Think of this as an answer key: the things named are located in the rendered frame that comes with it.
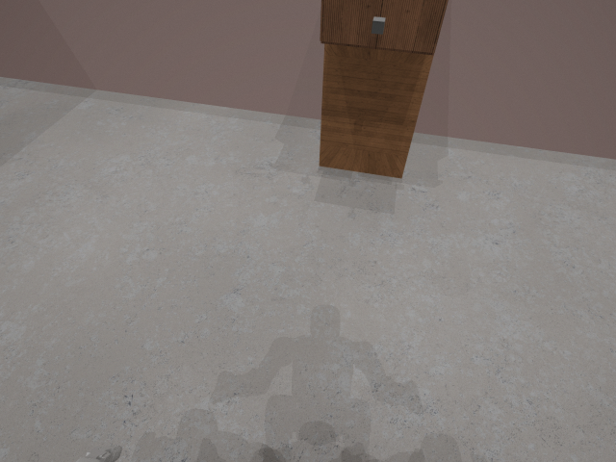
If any handle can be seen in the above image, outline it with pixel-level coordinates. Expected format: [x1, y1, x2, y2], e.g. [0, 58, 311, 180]
[372, 16, 386, 35]

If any cabinet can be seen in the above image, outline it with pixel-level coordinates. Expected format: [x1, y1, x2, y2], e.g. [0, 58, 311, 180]
[320, 44, 434, 178]

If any drawer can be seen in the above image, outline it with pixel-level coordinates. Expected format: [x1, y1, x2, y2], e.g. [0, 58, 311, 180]
[320, 0, 449, 55]

